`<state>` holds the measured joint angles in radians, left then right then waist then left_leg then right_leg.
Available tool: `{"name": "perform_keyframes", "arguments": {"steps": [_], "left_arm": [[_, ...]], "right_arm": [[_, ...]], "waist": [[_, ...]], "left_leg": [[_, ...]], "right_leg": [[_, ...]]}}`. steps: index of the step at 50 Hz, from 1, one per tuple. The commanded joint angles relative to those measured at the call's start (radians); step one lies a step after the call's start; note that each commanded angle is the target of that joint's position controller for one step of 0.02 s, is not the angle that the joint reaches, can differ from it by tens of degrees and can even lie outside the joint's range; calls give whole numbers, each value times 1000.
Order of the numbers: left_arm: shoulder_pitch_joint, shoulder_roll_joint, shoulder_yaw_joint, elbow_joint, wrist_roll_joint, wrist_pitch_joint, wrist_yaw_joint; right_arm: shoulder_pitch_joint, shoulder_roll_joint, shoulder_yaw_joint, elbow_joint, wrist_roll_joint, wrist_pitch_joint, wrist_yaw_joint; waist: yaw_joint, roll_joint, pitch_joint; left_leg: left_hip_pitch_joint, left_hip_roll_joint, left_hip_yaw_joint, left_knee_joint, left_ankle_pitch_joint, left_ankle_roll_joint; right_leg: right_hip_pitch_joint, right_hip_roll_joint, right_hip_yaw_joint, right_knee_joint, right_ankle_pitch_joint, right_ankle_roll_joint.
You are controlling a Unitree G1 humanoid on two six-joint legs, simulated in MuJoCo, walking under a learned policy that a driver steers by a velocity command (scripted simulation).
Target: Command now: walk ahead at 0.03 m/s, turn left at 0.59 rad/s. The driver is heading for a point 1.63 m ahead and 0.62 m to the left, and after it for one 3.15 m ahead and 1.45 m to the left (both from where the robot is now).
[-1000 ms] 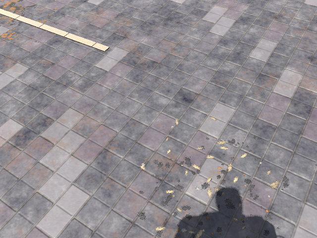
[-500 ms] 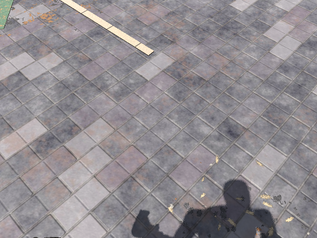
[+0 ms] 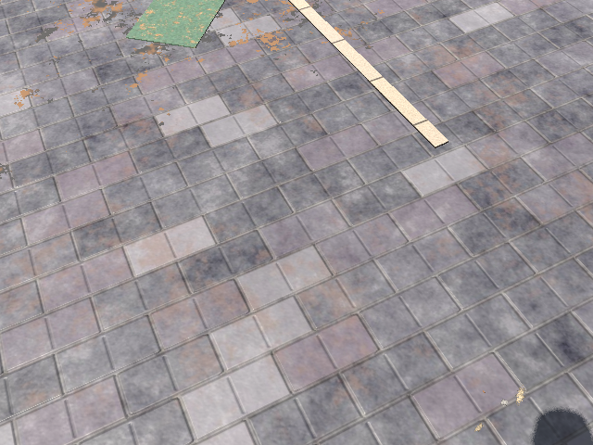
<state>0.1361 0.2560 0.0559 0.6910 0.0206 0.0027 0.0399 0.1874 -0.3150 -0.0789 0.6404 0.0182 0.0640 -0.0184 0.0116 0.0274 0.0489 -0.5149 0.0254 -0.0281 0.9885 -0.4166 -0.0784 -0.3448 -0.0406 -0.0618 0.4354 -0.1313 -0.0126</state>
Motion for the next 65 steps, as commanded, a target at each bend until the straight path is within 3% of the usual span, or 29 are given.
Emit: {"name": "perform_keyframes", "arguments": {"steps": [1,4,6,7,8,9,10,11,12,14,22,28,29,30,31,32,33,35,42,45,47,48,49,50,51,52,54,59,65], "left_arm": [[-36,190,57,-64,-10,-6,2],[-40,202,63,-52,-30,-3,-3],[-7,168,57,-28,-41,3,-5],[29,111,45,-28,-19,7,-12],[-26,100,38,-88,11,0,-9],[-114,139,50,-108,-1,-9,-1],[-105,156,59,-99,-20,-7,2],[-69,160,66,-70,-16,-2,8],[-50,166,70,-53,-7,4,14],[-26,149,68,-47,-4,2,7],[-94,110,43,-67,-24,-17,-19],[-26,125,51,-53,-33,-39,-41],[8,132,56,-39,-28,-42,-42],[38,179,69,-37,-16,-39,-37],[3,262,83,-50,1,-28,-31],[19,234,80,-52,22,-30,-34],[-16,187,64,-67,13,-34,-30],[-75,137,47,-75,-12,-30,-23],[-26,162,42,-42,-16,-6,-16],[3,188,45,-24,-32,1,-25],[22,147,25,-9,-42,-3,-32],[52,124,14,3,-31,-15,-40],[38,66,-8,-13,4,-26,-52],[-12,84,-3,-55,-19,-37,-46],[-105,168,21,-72,-37,-43,-39],[-102,189,37,-71,-52,-46,-40],[-42,167,41,-39,-45,-54,-45],[-62,82,12,-21,-33,-85,-75],[-35,129,12,-30,-48,-85,-87]], "right_arm": [[18,-63,-14,-82,-2,-12,14],[50,-75,-26,-82,-4,-8,28],[128,-87,-40,-53,-10,-9,27],[144,-173,-63,-63,-14,-12,14],[118,-269,-74,-105,-29,-19,8],[144,-245,-70,-102,-63,-42,13],[92,-214,-57,-97,-61,-60,14],[24,-180,-50,-102,-36,-65,9],[-14,-147,-37,-110,-18,-63,4],[-23,-126,-25,-115,-18,-56,-7],[25,-166,-45,-110,-14,-36,-20],[-35,-165,-47,-124,8,-23,-8],[-51,-156,-45,-129,16,-21,-11],[-27,-120,-35,-132,9,-21,-14],[40,-75,-25,-137,0,-27,-10],[23,-157,-51,-139,-6,-38,-10],[33,-206,-70,-119,-9,-40,-9],[50,-166,-67,-78,-7,-23,-14],[-36,-33,-6,-105,-14,-24,-4],[-15,-52,-10,-90,-6,-26,2],[55,-35,-5,-52,-11,-28,7],[75,-63,-8,-54,-15,-30,3],[143,-130,-19,-55,-17,-30,-7],[185,-221,-47,-25,-23,-37,4],[191,-184,-39,-36,-30,-60,10],[180,-154,-27,-18,-35,-80,6],[139,-117,-15,-14,-14,-105,0],[124,-103,-14,-14,-10,-122,1],[154,-147,-28,15,11,-123,22]], "waist": [[0,-214,-192],[-23,-212,-179],[-49,-154,-161],[-24,86,-119],[-21,303,-79],[-91,221,-135],[-51,176,-103],[-16,128,-91],[-5,124,-98],[10,113,-131],[-38,138,-142],[-3,145,-156],[18,131,-160],[8,55,-189],[-58,-224,-166],[-23,-292,-142],[-34,-201,-125],[-47,-141,-92],[10,-217,-129],[16,-232,-125],[-22,-187,-132],[-21,-140,-148],[-24,52,-185],[-56,276,-123],[-119,200,-13],[-94,191,41],[-58,163,57],[-58,112,0],[-29,99,12]], "left_leg": [[98,16,41,-127,38,23],[190,-1,80,-310,107,74],[341,-39,79,-502,225,134],[438,138,-198,-626,398,210],[438,357,-508,-650,622,388],[368,361,-534,-693,514,445],[349,297,-443,-690,429,385],[337,237,-368,-673,384,319],[326,208,-328,-661,414,288],[304,171,-290,-643,509,285],[364,154,-395,-599,453,305],[357,106,-502,-540,531,275],[315,75,-487,-514,468,240],[212,25,-434,-428,283,189],[10,-139,-231,-224,-93,119],[-89,-148,-150,10,-261,64],[-91,-99,-157,153,-198,38],[-98,-94,-146,237,-90,6],[76,-37,-27,-142,-43,-21],[202,-43,29,-368,38,-3],[402,-61,53,-641,215,46],[533,-17,-15,-616,244,76],[635,165,-232,-614,290,139],[510,286,-429,-717,-43,291],[457,300,-521,-815,-254,348],[438,301,-523,-837,-308,343],[460,259,-446,-848,-231,307],[394,163,-205,-843,87,265],[295,215,-211,-785,36,263]], "right_leg": [[154,-253,143,-123,215,-220],[141,-264,115,-80,123,-179],[44,-214,42,44,-13,-82],[-150,-110,-73,292,-224,24],[-401,34,-47,528,-534,88],[-391,36,100,683,-533,72],[-396,19,130,725,-432,53],[-393,6,136,716,-337,50],[-372,5,134,714,-285,57],[-303,31,121,748,-219,73],[-193,72,141,368,-228,87],[3,96,138,51,-164,51],[98,77,131,-65,-40,35],[233,-49,213,-83,50,-11],[315,-259,431,-91,290,-136],[253,-387,570,-121,371,-276],[224,-363,504,-113,345,-280],[206,-236,344,-90,269,-202],[246,-183,200,-72,333,-210],[220,-194,218,-50,308,-211],[122,-159,197,-44,46,-153],[20,-128,176,-15,-104,-90],[-111,-37,75,196,-310,-14],[-241,54,-13,301,-445,20],[-325,12,55,472,-461,29],[-397,-7,81,562,-420,15],[-435,-41,103,586,-301,-1],[-247,-20,43,336,-63,15],[-22,3,34,148,-43,-12]]}}
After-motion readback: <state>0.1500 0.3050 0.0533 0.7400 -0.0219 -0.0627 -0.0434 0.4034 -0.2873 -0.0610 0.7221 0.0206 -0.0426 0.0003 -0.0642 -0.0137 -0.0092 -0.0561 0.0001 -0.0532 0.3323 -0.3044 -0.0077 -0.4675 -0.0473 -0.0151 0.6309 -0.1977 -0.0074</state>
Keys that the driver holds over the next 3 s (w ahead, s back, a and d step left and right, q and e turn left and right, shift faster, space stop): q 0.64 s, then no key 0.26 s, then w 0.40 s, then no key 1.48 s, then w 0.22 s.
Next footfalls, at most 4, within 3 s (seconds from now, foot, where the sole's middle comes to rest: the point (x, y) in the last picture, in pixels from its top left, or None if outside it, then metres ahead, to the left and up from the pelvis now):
0.14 left None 0.03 0.14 -0.78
0.60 right None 0.09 -0.07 -0.78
0.96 left None -0.05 0.16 -0.78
1.36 right None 0.23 0.00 -0.78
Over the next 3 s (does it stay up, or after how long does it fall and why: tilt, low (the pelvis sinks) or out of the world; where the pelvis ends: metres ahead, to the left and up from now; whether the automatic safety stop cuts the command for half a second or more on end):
stays up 0.21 0.11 0.00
